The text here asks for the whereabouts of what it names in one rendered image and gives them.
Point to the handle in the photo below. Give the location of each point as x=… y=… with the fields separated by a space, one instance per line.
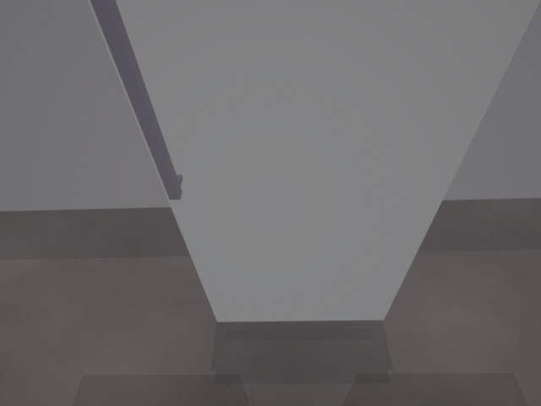
x=113 y=28

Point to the fridge door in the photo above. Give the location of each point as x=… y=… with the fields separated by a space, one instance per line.
x=316 y=138

